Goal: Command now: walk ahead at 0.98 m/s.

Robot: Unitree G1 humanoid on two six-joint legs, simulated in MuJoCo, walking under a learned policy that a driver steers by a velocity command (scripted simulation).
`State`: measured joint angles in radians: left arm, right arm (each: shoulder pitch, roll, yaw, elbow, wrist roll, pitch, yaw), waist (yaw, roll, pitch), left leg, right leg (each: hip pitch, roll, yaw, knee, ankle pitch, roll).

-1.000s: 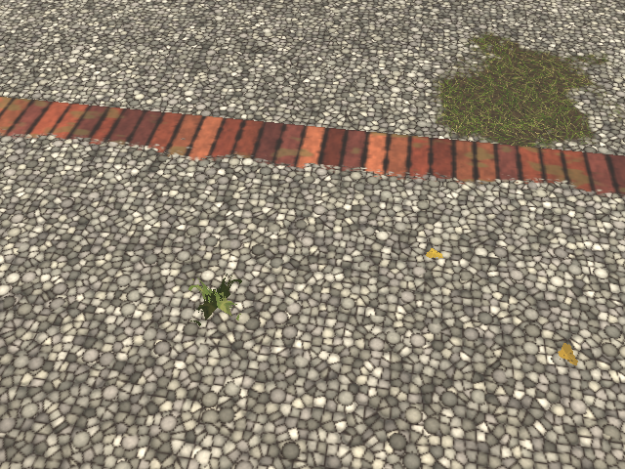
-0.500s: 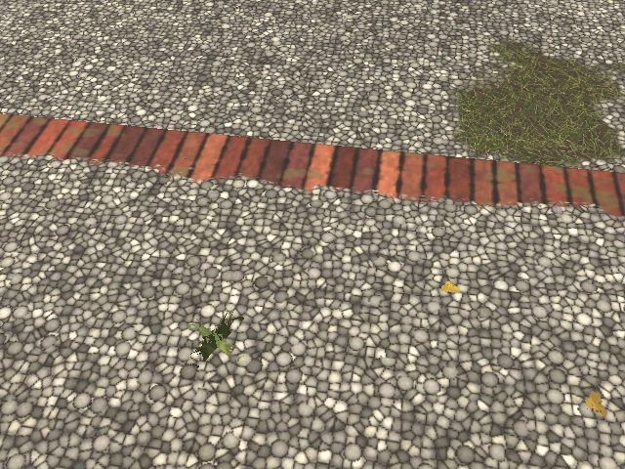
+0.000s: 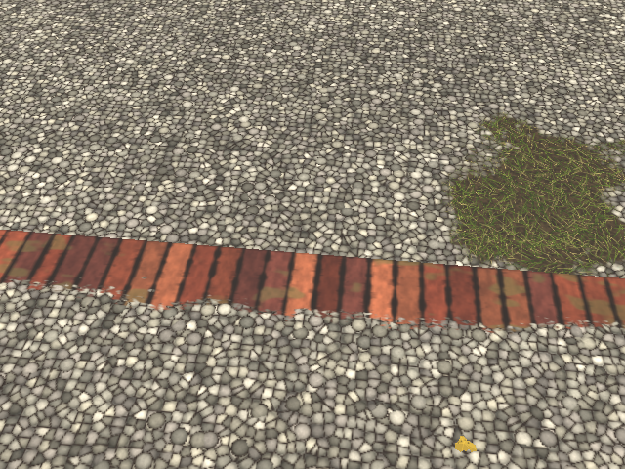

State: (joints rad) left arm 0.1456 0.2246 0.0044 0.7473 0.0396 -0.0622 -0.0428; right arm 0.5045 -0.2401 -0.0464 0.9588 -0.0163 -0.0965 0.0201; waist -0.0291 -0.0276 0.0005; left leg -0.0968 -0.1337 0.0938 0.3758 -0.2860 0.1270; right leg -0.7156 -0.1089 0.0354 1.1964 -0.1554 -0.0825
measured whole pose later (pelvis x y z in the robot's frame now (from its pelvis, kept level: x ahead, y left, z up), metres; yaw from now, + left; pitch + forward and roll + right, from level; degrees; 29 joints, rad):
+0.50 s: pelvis +0.44 -0.03 +0.01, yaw +0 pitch +0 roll -1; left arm 0.43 0.24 0.03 1.01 0.01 -0.11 -0.02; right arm 0.10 -0.26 -0.01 0.80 -0.03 -0.07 0.02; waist 0.04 0.02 0.09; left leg -0.63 0.04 -0.03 0.91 -0.17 0.05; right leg -0.08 0.09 -0.08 0.29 -0.21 -0.09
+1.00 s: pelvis +0.60 -0.01 +0.00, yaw -8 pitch -1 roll +0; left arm 0.20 0.22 0.04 0.94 0.03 0.06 0.00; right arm 0.20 -0.23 -0.02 0.91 -0.02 -0.01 -0.05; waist 0.01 -0.01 0.06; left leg -0.34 -0.01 0.18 0.42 -0.08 0.10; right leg -0.43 -0.03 -0.03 0.91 -0.44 -0.01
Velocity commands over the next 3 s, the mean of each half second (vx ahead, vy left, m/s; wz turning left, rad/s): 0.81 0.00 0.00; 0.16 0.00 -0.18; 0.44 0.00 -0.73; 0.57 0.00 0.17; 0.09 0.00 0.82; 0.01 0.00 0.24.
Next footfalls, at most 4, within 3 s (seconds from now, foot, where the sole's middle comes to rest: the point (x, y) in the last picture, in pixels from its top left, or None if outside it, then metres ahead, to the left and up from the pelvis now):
0.24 right None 0.45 -0.10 -0.77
0.64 left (297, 374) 0.75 0.05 -0.77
1.12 right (374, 436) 0.60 -0.11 -0.77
1.62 left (325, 332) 0.87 -0.02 -0.77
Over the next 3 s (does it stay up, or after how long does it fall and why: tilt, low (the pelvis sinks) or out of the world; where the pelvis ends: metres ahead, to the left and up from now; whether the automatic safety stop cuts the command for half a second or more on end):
stays up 1.00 -0.18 0.01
